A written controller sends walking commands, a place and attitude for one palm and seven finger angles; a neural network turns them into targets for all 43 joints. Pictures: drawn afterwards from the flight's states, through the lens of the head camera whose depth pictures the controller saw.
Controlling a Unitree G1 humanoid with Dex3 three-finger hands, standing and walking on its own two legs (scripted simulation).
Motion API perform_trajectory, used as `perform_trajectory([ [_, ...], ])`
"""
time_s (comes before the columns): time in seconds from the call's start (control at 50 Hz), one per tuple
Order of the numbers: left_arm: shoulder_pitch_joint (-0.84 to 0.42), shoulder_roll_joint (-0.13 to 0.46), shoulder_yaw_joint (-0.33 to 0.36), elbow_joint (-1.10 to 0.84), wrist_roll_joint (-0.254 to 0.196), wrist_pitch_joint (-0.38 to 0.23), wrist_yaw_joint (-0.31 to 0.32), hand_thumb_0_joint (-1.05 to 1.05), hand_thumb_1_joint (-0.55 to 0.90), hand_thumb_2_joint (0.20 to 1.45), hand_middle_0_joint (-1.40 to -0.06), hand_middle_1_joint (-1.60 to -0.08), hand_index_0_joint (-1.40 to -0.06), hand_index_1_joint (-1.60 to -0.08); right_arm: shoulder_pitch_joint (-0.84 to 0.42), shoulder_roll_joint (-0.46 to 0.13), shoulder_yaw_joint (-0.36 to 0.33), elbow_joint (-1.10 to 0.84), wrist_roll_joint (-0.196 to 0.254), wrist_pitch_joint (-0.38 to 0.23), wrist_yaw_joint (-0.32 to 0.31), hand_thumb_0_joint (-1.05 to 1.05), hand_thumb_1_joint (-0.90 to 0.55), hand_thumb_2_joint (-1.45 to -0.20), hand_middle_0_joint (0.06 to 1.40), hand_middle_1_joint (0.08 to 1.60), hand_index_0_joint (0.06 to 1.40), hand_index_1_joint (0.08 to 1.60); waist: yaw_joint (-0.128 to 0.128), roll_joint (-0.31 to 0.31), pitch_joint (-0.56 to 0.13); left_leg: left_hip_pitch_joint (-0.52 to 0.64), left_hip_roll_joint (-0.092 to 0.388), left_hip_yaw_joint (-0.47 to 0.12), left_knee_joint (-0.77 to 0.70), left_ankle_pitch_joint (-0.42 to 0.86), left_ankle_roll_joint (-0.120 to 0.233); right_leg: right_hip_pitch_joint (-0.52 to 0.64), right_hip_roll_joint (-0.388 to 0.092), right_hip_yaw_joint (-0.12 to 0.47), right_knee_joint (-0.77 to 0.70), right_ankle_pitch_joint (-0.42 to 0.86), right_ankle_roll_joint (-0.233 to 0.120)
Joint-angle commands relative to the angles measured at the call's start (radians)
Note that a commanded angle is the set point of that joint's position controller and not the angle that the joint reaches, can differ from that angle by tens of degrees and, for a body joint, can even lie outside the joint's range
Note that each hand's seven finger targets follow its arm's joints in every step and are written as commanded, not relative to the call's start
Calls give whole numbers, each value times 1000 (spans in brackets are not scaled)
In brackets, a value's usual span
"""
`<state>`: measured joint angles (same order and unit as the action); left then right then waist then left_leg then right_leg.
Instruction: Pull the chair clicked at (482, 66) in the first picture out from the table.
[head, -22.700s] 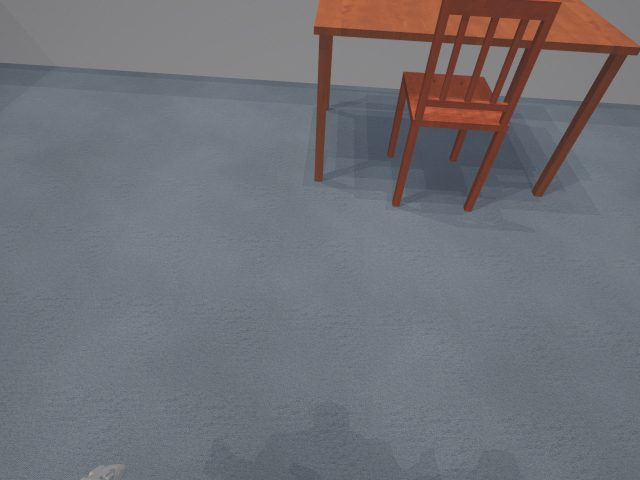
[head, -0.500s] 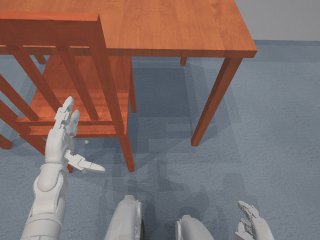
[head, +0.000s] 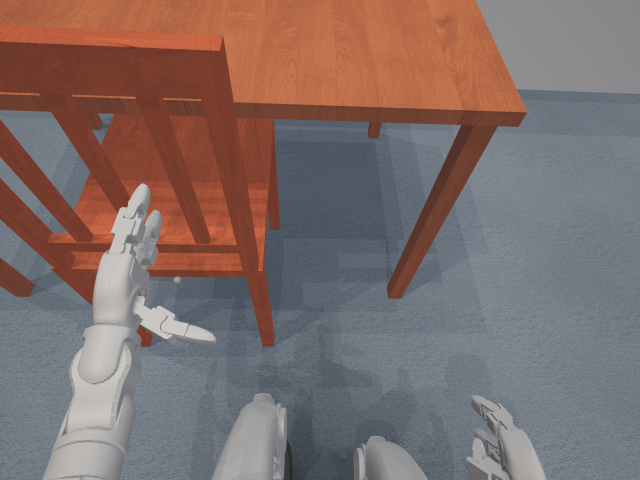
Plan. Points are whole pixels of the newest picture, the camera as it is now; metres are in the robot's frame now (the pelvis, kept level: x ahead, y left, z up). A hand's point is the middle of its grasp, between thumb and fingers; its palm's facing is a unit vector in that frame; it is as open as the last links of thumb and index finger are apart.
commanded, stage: aim the fingers beside a spindle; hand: left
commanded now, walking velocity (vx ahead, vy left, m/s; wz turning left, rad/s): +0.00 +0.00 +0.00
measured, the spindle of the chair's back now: (108, 180) +0.47 +0.32 +0.05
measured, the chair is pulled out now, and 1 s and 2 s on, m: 0.00 0.00 0.00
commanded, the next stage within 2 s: push the fingers through the gap in 1.40 s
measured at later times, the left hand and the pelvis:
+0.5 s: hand (193, 295) +0.32 +0.18 +0.03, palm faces +0.02 -1.00 -0.02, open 17.0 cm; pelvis +0.00 +0.00 +0.00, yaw +0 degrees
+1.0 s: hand (176, 287) +0.33 +0.19 +0.03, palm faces +0.11 -0.99 -0.05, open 16.9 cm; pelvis +0.00 -0.01 +0.00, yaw +0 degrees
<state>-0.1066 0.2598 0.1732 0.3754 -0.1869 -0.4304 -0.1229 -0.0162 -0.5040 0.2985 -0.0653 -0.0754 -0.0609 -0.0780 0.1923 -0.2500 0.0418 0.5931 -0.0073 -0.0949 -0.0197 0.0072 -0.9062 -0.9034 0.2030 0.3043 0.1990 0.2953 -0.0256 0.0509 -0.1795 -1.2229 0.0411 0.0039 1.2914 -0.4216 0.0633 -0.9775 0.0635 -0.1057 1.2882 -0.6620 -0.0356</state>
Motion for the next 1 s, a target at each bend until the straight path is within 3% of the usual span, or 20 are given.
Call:
perform_trajectory([
  [0.0,-157,79,7,-85,-19,4,-34,0,-500,300,-60,-80,-60,-80,13,-158,-65,-130,9,-26,-11,0,-900,-900,200,300,200,300,-15,26,-291,501,-1,-131,-189,-2,-37,-141,-6,54,-221,158,-1],
  [0.06,-145,100,9,-223,-38,-15,-43,0,-500,300,-60,-80,-60,-80,10,-156,-72,-155,10,-29,-10,0,-900,-900,200,300,200,300,4,63,-384,589,2,-127,-186,98,-38,-101,-6,58,-224,215,-5],
  [0.1,-132,154,53,-314,-37,-43,-21,0,-500,300,-60,-80,-60,-80,10,-154,-73,-160,5,-32,-10,0,-900,-900,200,300,200,300,18,90,-420,631,6,-132,-188,157,-41,-82,-3,58,-216,247,-8],
  [0.14,-124,150,46,-357,-27,-65,13,0,-500,300,-60,-80,-60,-80,10,-146,-70,-157,0,-31,-7,0,-900,-900,200,300,200,300,10,94,-392,652,10,-144,-199,151,-43,-96,-1,53,-217,244,-7],
  [0.18,-125,189,95,-316,-9,-72,47,0,-500,300,-60,-80,-60,-80,16,-148,-68,-136,-4,-28,-10,0,-900,-900,200,300,200,300,0,55,-348,595,11,-148,-191,129,-39,-104,3,54,-208,235,-6],
  [0.22,-156,120,34,-238,7,-69,54,0,-500,300,-60,-80,-60,-80,10,-139,-62,-124,-4,-23,-5,0,-900,-900,200,300,200,300,-30,38,-264,541,10,-147,-193,47,-37,-148,0,51,-213,189,1],
  [0.26,-157,107,34,-160,4,-61,42,0,-500,300,-60,-80,-60,-80,12,-145,-63,-113,-3,-22,-7,0,-900,-900,200,300,200,300,-33,10,-230,483,2,-135,-186,-16,-34,-149,0,58,-225,152,2],
  [0.38,-160,78,-28,-221,-30,-49,-45,0,-500,300,-60,-80,-60,-80,14,-153,-70,-142,7,-31,-13,0,-900,-900,200,300,200,300,-20,51,-354,554,-1,-121,-170,80,-31,-102,-5,67,-227,205,-3],
  [0.4,-137,116,9,-240,-34,-50,-43,0,-500,300,-60,-80,-60,-80,14,-155,-73,-143,8,-31,-14,0,-900,-900,200,300,200,300,-3,62,-366,571,1,-122,-177,94,-34,-94,-5,67,-230,211,-5],
  [0.42,-146,122,9,-272,-35,-55,-38,0,-500,300,-60,-80,-60,-80,11,-154,-71,-143,8,-32,-15,0,-900,-900,200,300,200,300,-7,66,-375,587,1,-121,-177,112,-33,-90,-4,69,-232,224,-4],
  [0.46,-165,179,71,-295,-33,-66,-10,0,-500,300,-60,-80,-60,-80,11,-153,-70,-134,3,-33,-18,0,-900,-900,200,300,200,300,2,69,-369,578,3,-123,-176,110,-35,-90,-2,68,-225,222,-5],
  [0.52,-192,191,104,-231,-18,-69,30,0,-500,300,-60,-80,-60,-80,9,-144,-63,-119,-2,-26,-17,0,-900,-900,200,300,200,300,-9,47,-303,515,0,-115,-167,82,-32,-105,1,68,-221,208,-2],
  [0.58,-148,202,137,-162,-19,-63,28,0,-500,300,-60,-80,-60,-80,12,-144,-64,-118,-2,-20,-15,0,-900,-900,200,300,200,300,3,20,-305,456,-7,-91,-147,83,-27,-69,4,83,-224,215,-2],
  [0.64,-141,110,29,-176,-29,-55,-19,0,-500,300,-60,-80,-60,-80,10,-141,-64,-129,4,-24,-8,0,-900,-900,200,300,200,300,-12,52,-326,508,-7,-88,-151,111,-28,-72,-2,84,-234,242,2],
  [0.72,-115,72,-39,-212,-48,-38,-73,0,-500,300,-60,-80,-60,-80,16,-145,-70,-137,15,-30,-12,0,-900,-900,200,300,200,300,-30,22,-323,520,-2,-93,-152,135,-22,-65,-4,84,-245,272,7],
  [0.78,-118,152,49,-203,-51,-42,-54,0,-500,300,-60,-80,-60,-80,20,-154,-71,-124,11,-30,-19,0,-900,-900,200,300,200,300,-17,-11,-299,467,-3,-90,-139,113,-20,-66,-2,87,-238,251,5],
  [0.88,-155,240,166,-251,-34,-86,15,0,-500,300,-60,-80,-60,-80,9,-143,-69,-120,-1,-28,-17,0,-900,-900,200,300,200,300,13,51,-335,478,-7,-86,-131,131,-26,-61,4,88,-210,255,-3],
  [0.92,-169,232,161,-268,-30,-98,20,0,-500,300,-60,-80,-60,-80,4,-138,-66,-123,-3,-28,-15,0,-900,-900,200,300,200,300,14,84,-362,509,-8,-85,-139,139,-29,-57,3,89,-211,258,-3],
  [0.94,-164,185,106,-273,-28,-95,9,0,-500,300,-60,-80,-60,-80,2,-134,-63,-126,-2,-30,-13,0,-900,-900,200,300,200,300,2,101,-363,533,-8,-86,-142,150,-29,-60,3,88,-215,270,-2],
  [0.98,-129,153,68,-261,-35,-79,-16,0,-500,300,-60,-80,-60,-80,7,-140,-66,-129,2,-34,-12,0,-900,-900,200,300,200,300,-8,78,-375,548,-4,-92,-146,163,-27,-55,4,85,-220,280,0],
])
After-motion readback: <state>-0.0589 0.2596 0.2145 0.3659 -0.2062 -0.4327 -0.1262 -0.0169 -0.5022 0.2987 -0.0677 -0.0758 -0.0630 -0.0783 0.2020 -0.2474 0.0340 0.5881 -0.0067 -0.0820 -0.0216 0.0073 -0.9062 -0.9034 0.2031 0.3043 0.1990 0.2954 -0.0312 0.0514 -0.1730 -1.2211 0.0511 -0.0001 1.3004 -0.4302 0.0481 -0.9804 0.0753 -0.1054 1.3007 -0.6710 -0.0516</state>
